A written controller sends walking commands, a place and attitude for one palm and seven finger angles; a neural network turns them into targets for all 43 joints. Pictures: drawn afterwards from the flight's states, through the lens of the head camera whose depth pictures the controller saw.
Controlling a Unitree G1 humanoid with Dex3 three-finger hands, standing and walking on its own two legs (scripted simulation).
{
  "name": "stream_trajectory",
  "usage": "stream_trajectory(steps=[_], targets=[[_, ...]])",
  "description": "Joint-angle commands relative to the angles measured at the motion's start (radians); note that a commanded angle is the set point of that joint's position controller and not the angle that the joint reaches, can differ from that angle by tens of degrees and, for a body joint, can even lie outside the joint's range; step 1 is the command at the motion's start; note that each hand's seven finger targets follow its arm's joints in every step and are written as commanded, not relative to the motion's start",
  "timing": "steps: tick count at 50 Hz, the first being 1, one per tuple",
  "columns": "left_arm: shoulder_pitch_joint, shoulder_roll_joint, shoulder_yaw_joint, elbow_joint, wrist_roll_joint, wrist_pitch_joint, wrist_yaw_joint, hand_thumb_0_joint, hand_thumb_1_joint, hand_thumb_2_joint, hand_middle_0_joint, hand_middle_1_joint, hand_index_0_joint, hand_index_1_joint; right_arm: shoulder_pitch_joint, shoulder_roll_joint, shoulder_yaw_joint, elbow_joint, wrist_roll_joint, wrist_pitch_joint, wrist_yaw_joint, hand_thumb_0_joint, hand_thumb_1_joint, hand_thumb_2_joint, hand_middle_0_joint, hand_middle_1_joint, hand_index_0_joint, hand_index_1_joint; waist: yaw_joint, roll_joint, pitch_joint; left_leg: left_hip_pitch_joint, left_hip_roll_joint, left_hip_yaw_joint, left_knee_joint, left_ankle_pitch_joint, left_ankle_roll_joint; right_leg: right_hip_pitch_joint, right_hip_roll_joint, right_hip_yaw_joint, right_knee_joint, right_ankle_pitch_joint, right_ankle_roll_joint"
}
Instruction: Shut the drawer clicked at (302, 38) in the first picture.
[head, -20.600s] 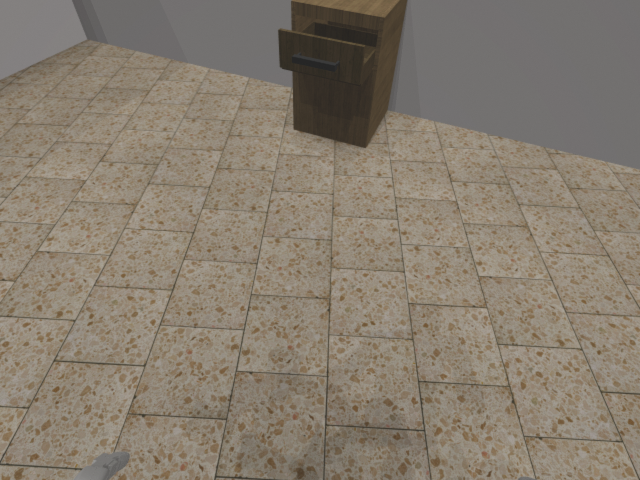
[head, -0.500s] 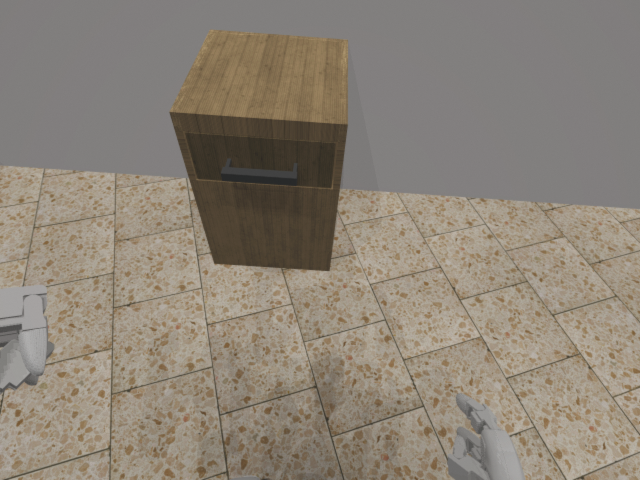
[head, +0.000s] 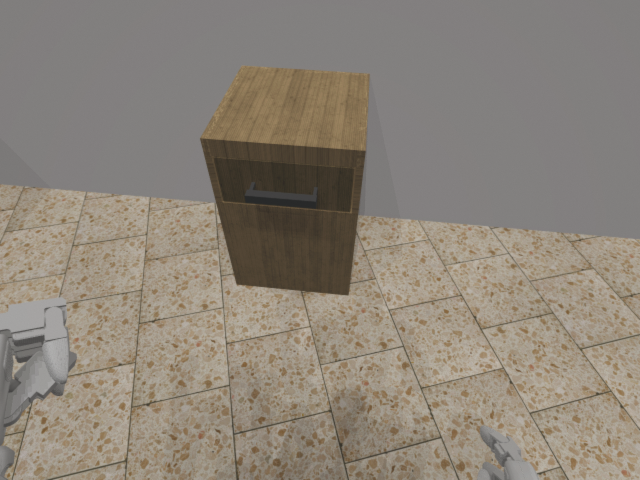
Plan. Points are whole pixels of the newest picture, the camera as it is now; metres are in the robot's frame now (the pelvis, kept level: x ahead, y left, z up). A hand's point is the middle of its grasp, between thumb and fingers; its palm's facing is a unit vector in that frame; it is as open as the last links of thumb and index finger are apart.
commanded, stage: stop stepping back and stand still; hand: left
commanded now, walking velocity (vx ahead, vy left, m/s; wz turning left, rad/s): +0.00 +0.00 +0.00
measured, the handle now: (282, 193) +0.88 +0.15 -0.24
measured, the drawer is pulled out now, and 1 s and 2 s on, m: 0.00 0.00 0.00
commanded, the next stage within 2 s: let the arm hang, fingers relaxed in 0.64 s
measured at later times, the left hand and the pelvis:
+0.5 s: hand (67, 319) +0.23 +0.25 +0.16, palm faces +0.30 -0.82 -0.48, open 3.3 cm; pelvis +0.03 +0.02 +0.01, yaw -1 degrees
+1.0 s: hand out of the picture +0.10 +0.21 -0.14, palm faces -0.04 -0.97 -0.23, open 3.1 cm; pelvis +0.00 +0.03 +0.00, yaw +0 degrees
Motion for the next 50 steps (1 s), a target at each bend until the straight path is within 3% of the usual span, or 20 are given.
stream_trajectory(steps=[1, 3, 5, 6, 12, 18, 22, 36, 37, 38, 39, 40, 41, 42, 44, 46, 49, 50], targets=[[-0.007, 0.179, 0.145, -0.186, -0.029, -0.071, 0.023, 0.000, 0.900, 0.900, -1.400, -1.600, -1.400, -1.600, -0.104, -0.098, -0.039, -0.158, 0.005, -0.045, 0.001, 0.000, -0.900, -0.900, 0.200, 0.300, 0.200, 0.300, -0.006, -0.018, -0.059, 0.047, 0.010, -0.014, -0.109, 0.087, 0.012, 0.067, -0.210, 0.251, -0.203, 0.044, -0.006], [0.023, 0.180, 0.152, -0.161, -0.035, -0.072, 0.019, 0.000, 0.900, 0.900, -1.400, -1.600, -1.400, -1.600, -0.124, -0.107, -0.041, -0.165, 0.006, -0.038, -0.006, 0.000, -0.900, -0.900, 0.200, 0.300, 0.200, 0.300, 0.006, 0.004, -0.061, 0.096, 0.050, -0.050, -0.179, 0.172, 0.026, 0.057, -0.130, 0.174, -0.155, 0.103, 0.038], [0.010, 0.185, 0.160, -0.165, -0.036, -0.071, 0.014, 0.000, 0.900, 0.900, -1.400, -1.600, -1.400, -1.600, -0.133, -0.100, -0.039, -0.166, 0.006, -0.033, -0.012, 0.000, -0.900, -0.900, 0.200, 0.300, 0.200, 0.300, 0.003, 0.049, -0.066, 0.082, 0.062, -0.063, -0.197, 0.247, 0.033, 0.094, -0.100, 0.137, -0.118, 0.198, 0.055], [0.004, 0.174, 0.146, -0.163, -0.036, -0.072, 0.010, 0.000, 0.900, 0.900, -1.400, -1.600, -1.400, -1.600, -0.134, -0.098, -0.036, -0.168, 0.009, -0.032, -0.012, 0.000, -0.900, -0.900, 0.200, 0.300, 0.200, 0.300, 0.005, 0.034, -0.056, 0.074, 0.066, -0.059, -0.201, 0.261, 0.029, 0.105, -0.094, 0.134, -0.119, 0.222, 0.058], [0.021, 0.170, 0.133, -0.181, -0.038, -0.068, 0.001, 0.000, 0.900, 0.900, -1.400, -1.600, -1.400, -1.600, -0.133, -0.105, -0.038, -0.181, 0.012, -0.035, -0.008, 0.000, -0.900, -0.900, 0.200, 0.300, 0.200, 0.300, 0.007, 0.030, -0.110, 0.107, 0.056, -0.026, -0.187, 0.317, 0.020, 0.163, -0.102, 0.134, -0.122, 0.345, 0.059], [0.037, 0.186, 0.151, -0.218, -0.042, -0.064, 0.006, 0.000, 0.900, 0.900, -1.400, -1.600, -1.400, -1.600, -0.141, -0.104, -0.038, -0.199, 0.012, -0.021, -0.007, 0.000, -0.900, -0.900, 0.200, 0.300, 0.200, 0.300, 0.008, 0.049, -0.121, 0.099, 0.045, -0.027, -0.194, 0.307, 0.012, 0.184, -0.099, 0.130, -0.131, 0.346, 0.054], [0.046, 0.185, 0.156, -0.221, -0.045, -0.063, 0.007, 0.000, 0.900, 0.900, -1.400, -1.600, -1.400, -1.600, -0.141, -0.105, -0.039, -0.204, 0.014, -0.014, -0.011, 0.000, -0.900, -0.900, 0.200, 0.300, 0.200, 0.300, 0.005, 0.067, -0.125, 0.113, 0.050, -0.027, -0.198, 0.367, 0.007, 0.188, -0.093, 0.113, -0.117, 0.378, 0.056], [0.048, 0.180, 0.148, -0.195, -0.048, -0.061, 0.006, 0.000, 0.900, 0.900, -1.400, -1.600, -1.400, -1.600, -0.149, -0.106, -0.042, -0.200, 0.014, -0.016, -0.018, 0.000, -0.900, -0.900, 0.200, 0.300, 0.200, 0.300, 0.008, 0.039, -0.101, 0.085, 0.045, -0.028, -0.229, 0.262, 0.007, 0.174, -0.091, 0.108, -0.154, 0.293, 0.063], [-0.141, 0.063, -0.253, 0.645, 0.052, 0.084, -0.140, 0.000, 0.900, 0.900, -1.400, -1.600, -1.400, -1.600, -0.195, -0.283, -0.100, 0.035, 0.026, -0.068, 0.080, 0.000, -0.900, -0.900, 0.200, 0.300, 0.200, 0.300, -0.029, 0.041, -0.001, 0.023, 0.057, -0.036, -0.057, 0.351, 0.014, 0.021, -0.166, 0.064, -0.018, 0.380, 0.037], [-0.131, 0.032, -0.217, 0.691, 0.043, 0.157, -0.157, 0.000, 0.900, 0.900, -1.360, -1.557, -1.360, -1.557, -0.093, -0.221, -0.098, 0.049, 0.017, -0.010, 0.081, 0.000, -0.900, -0.900, 0.200, 0.300, 0.200, 0.300, -0.014, 0.014, -0.095, 0.093, 0.061, -0.028, -0.066, 0.350, 0.006, 0.011, -0.164, 0.136, -0.052, 0.323, 0.023], [-0.125, 0.014, -0.224, 0.687, 0.043, 0.178, -0.160, 0.000, 0.900, 0.900, -1.320, -1.513, -1.320, -1.513, -0.074, -0.203, -0.089, 0.035, 0.013, 0.008, 0.078, 0.000, -0.900, -0.900, 0.200, 0.300, 0.200, 0.300, -0.017, 0.023, -0.079, 0.094, 0.065, -0.028, -0.067, 0.280, 0.010, -0.016, -0.161, 0.123, -0.061, 0.244, 0.029], [-0.168, 0.003, -0.234, 0.720, 0.046, 0.174, -0.160, 0.000, 0.900, 0.900, -1.280, -1.470, -1.280, -1.470, -0.053, -0.183, -0.082, 0.042, 0.005, 0.017, 0.077, 0.000, -0.900, -0.900, 0.200, 0.300, 0.200, 0.300, -0.010, -0.061, -0.106, 0.070, 0.068, -0.051, -0.063, 0.274, 0.023, -0.002, -0.151, 0.113, -0.044, 0.221, 0.025], [-0.203, 0.007, -0.237, 0.765, 0.046, 0.175, -0.161, 0.000, 0.900, 0.900, -1.240, -1.427, -1.240, -1.427, -0.050, -0.186, -0.072, 0.037, 0.000, 0.031, 0.076, 0.000, -0.900, -0.900, 0.200, 0.300, 0.200, 0.300, -0.006, -0.103, -0.102, 0.046, 0.066, -0.073, -0.076, 0.245, 0.037, 0.013, -0.152, 0.116, -0.040, 0.206, 0.020], [-0.237, 0.019, -0.240, 0.814, 0.047, 0.179, -0.160, 0.000, 0.900, 0.900, -1.200, -1.383, -1.200, -1.383, -0.052, -0.182, -0.063, 0.036, -0.005, 0.044, 0.074, 0.000, -0.900, -0.900, 0.200, 0.300, 0.200, 0.300, -0.004, -0.184, -0.093, 0.027, 0.058, -0.081, -0.076, 0.215, 0.043, 0.035, -0.153, 0.128, -0.046, 0.211, 0.017], [-0.300, 0.028, -0.248, 0.936, 0.048, 0.185, -0.158, 0.000, 0.900, 0.900, -1.120, -1.297, -1.120, -1.297, -0.058, -0.179, -0.058, 0.054, -0.014, 0.063, 0.068, 0.000, -0.900, -0.900, 0.200, 0.300, 0.200, 0.300, -0.005, -0.272, -0.080, 0.044, 0.031, -0.070, -0.068, 0.183, 0.039, 0.035, -0.177, 0.160, -0.074, 0.246, 0.004], [-0.341, 0.009, -0.265, 1.062, 0.041, 0.200, -0.151, 0.000, 0.900, 0.900, -1.040, -1.210, -1.040, -1.210, -0.050, -0.150, -0.043, 0.090, -0.022, 0.083, 0.065, 0.000, -0.900, -0.900, 0.200, 0.300, 0.200, 0.300, -0.006, -0.181, -0.035, 0.051, 0.024, -0.072, -0.103, 0.187, 0.035, 0.012, -0.172, 0.159, -0.082, 0.196, 0.001], [-0.353, 0.002, -0.280, 1.221, 0.033, 0.208, -0.145, 0.000, 0.900, 0.900, -0.920, -1.080, -0.920, -1.080, -0.069, -0.131, -0.025, 0.151, -0.022, 0.095, 0.060, 0.000, -0.900, -0.900, 0.200, 0.300, 0.200, 0.300, 0.012, 0.052, 0.002, 0.030, 0.040, -0.090, -0.196, 0.155, 0.038, 0.048, -0.132, 0.154, -0.110, 0.069, 0.019], [-0.354, 0.011, -0.281, 1.265, 0.033, 0.209, -0.143, 0.000, 0.900, 0.900, -0.880, -1.037, -0.880, -1.037, -0.065, -0.134, -0.022, 0.166, -0.020, 0.098, 0.059, 0.000, -0.900, -0.900, 0.200, 0.300, 0.200, 0.300, 0.016, 0.094, 0.016, 0.012, 0.046, -0.102, -0.214, 0.126, 0.036, 0.063, -0.121, 0.146, -0.123, 0.028, 0.023]])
